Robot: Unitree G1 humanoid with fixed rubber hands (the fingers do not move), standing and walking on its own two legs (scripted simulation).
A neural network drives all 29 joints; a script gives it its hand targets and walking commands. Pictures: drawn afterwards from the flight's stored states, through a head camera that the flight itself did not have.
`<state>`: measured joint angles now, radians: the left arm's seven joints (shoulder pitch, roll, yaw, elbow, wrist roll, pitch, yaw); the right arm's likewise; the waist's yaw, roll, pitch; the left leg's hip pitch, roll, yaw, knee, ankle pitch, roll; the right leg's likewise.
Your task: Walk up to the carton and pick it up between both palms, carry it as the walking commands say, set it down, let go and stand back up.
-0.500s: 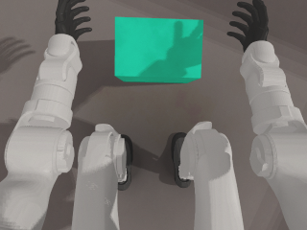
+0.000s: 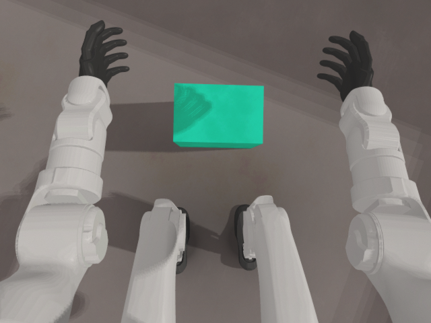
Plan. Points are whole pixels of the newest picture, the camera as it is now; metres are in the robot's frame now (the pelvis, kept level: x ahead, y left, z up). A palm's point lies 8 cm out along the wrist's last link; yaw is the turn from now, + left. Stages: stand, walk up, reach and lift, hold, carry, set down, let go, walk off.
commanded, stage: set down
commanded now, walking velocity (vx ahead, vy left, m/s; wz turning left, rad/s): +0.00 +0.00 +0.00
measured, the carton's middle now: (217, 119) +0.50 -0.02 -0.43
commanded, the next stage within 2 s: let go in 0.52 s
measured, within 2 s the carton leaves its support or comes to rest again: neither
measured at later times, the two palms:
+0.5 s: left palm (34, 34) +0.50 +0.19 +0.04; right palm out of the picture +0.48 -0.24 +0.04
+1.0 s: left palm out of the picture +0.39 +0.21 +0.11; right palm out of the picture +0.37 -0.25 +0.12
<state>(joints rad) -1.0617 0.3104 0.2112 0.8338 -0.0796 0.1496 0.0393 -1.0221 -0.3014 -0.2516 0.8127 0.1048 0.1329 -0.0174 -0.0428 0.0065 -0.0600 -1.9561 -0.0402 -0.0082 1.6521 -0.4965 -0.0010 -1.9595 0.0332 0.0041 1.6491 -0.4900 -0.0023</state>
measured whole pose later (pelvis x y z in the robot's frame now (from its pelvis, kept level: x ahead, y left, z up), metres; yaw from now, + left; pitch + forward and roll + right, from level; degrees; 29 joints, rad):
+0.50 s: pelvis +0.03 +0.00 +0.13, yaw +0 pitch +43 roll +0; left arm -0.92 0.24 0.28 0.84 0.01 0.11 -0.02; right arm -0.88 -0.25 -0.31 0.82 0.03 0.09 0.04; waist -0.02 0.01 -0.12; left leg -1.50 -0.03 -0.03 1.08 -0.33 -0.01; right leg -1.50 0.04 0.02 1.07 -0.32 -0.01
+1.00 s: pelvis +0.08 -0.01 +0.21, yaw -1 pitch +28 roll +0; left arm -0.28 0.19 0.14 0.56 0.03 0.06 -0.02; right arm -0.24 -0.23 -0.16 0.54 0.00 0.05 0.08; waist -0.03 -0.01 -0.08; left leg -0.95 -0.03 -0.03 0.75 -0.30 0.00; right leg -0.96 0.04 0.04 0.76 -0.29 -0.01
